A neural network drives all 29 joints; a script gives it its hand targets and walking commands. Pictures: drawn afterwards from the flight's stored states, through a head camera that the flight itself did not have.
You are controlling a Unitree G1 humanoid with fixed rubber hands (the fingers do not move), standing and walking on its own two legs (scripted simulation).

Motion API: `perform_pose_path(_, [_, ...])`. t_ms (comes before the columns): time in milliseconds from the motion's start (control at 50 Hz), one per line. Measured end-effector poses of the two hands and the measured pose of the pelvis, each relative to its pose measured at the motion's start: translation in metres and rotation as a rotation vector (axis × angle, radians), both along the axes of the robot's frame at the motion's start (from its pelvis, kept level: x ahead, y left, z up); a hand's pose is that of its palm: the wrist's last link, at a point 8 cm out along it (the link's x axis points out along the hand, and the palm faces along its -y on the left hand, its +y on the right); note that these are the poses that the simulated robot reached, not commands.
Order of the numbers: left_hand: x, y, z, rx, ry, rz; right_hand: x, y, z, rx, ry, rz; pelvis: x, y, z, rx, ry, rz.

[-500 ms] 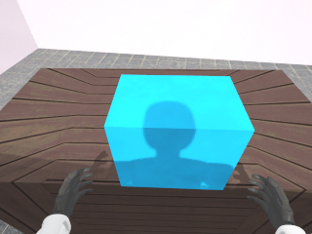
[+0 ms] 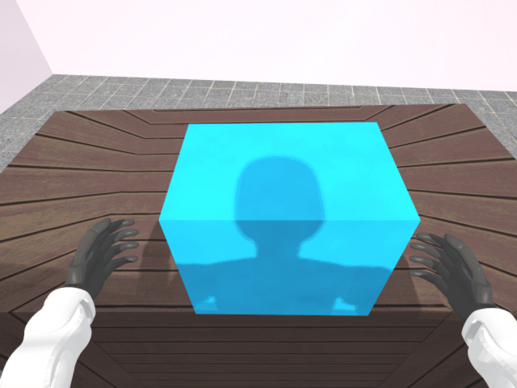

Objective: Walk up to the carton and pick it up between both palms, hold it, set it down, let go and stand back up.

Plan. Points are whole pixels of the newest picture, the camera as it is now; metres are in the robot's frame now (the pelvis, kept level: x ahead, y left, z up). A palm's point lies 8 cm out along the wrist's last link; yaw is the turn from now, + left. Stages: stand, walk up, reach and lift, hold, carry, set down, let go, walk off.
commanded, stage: reach and lift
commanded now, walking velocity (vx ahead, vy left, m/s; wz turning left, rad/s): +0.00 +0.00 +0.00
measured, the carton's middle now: (281, 223) +0.39 +0.00 +0.05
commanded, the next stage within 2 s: none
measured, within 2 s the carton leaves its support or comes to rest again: neither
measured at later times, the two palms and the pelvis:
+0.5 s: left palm (101, 216) +0.31 +0.25 +0.15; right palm (475, 239) +0.30 -0.25 +0.13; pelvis -0.02 +0.01 +0.00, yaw -1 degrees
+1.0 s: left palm (92, 166) +0.36 +0.26 +0.20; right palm (484, 179) +0.35 -0.26 +0.19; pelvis -0.03 +0.00 +0.00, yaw +0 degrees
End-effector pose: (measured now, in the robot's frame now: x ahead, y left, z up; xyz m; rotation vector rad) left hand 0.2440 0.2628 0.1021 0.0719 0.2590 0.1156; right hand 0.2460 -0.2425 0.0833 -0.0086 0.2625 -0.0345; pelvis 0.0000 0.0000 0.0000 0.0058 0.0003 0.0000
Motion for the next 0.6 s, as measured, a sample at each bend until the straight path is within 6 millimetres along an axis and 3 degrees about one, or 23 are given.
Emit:
perform_pose_path(300, [0.051, -0.009, 0.034, -0.015, -0.016, -0.032, 0.029, -0.01, 0.035, -0.006, -0.005, -0.005, -0.009, 0.006, 0.0, -0.004, 0.034, -0.027])
perform_pose_path(600, [0.076, -0.007, 0.055, -0.011, 0.009, 0.004, 0.066, -0.01, 0.058, 0.026, -0.022, 0.004, -0.021, 0.005, -0.002, -0.008, 0.058, -0.012])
